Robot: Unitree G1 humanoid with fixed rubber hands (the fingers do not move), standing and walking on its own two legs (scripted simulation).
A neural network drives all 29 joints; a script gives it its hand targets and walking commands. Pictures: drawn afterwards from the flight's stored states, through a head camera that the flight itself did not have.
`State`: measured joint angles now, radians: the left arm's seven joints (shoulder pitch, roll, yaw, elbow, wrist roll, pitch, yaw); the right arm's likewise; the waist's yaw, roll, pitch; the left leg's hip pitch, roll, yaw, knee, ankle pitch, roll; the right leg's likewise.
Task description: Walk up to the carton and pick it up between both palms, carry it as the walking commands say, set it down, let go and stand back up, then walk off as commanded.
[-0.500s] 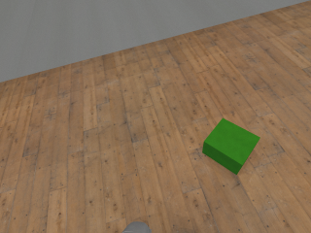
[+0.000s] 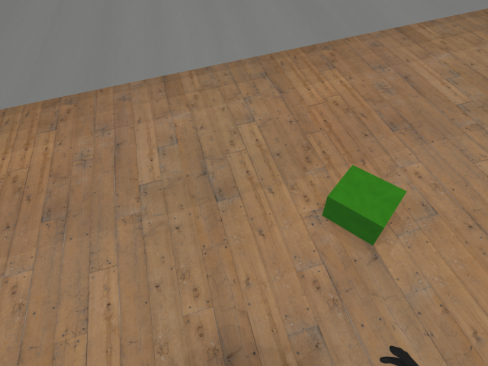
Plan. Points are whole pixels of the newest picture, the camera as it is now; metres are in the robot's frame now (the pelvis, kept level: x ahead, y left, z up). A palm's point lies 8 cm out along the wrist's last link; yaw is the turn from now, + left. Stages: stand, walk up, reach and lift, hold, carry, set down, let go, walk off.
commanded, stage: walk off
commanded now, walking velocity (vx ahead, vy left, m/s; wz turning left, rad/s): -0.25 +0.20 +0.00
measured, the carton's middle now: (362, 203) +0.84 -0.48 -0.69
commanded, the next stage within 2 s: stand in 1.30 s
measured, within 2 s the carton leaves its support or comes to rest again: neither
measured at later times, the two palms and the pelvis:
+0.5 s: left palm out of the picture -0.10 +0.43 -0.13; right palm out of the picture -0.07 -0.15 -0.12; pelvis -0.15 +0.13 +0.00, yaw +1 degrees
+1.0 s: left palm out of the picture -0.25 +0.50 -0.08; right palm out of the picture -0.24 -0.05 -0.14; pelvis -0.28 +0.21 +0.01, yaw +1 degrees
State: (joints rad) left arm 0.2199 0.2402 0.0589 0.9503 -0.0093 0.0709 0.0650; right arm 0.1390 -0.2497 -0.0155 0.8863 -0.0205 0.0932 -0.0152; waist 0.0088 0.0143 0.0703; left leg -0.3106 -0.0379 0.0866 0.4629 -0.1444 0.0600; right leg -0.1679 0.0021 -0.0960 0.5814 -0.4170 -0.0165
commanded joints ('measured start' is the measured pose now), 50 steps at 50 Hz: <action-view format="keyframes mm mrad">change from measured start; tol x32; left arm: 1 201 165 30 3 27 -23 3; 50 -5 181 39 -64 25 -35 -1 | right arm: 1 139 -126 -37 8 19 -1 1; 50 96 -117 -80 -3 -14 9 41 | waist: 1 30 -142 -102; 20 39 -329 -84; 24 -33 416 -73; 39 -10 153 -108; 42 45 -376 -39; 50 14 -188 -32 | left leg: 1 -83 123 -175 83 -67 -27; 2 -287 -3 -40 382 -433 -90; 9 -259 -56 -221 961 -214 -177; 23 308 211 -202 -244 -72 -96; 26 -166 313 -196 -207 98 72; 40 166 224 -271 -114 232 74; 42 -293 -3 -44 299 -400 -84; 50 -271 -53 -216 944 -219 -187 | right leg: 1 200 -293 302 -399 120 -44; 3 -152 -572 442 -361 544 -250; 20 -30 -347 238 -231 498 -89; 24 -387 34 26 366 -302 49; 29 -324 59 148 801 -69 13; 41 156 -184 186 -373 189 -26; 43 -96 -589 463 -350 576 -250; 50 -41 -320 144 -225 580 -129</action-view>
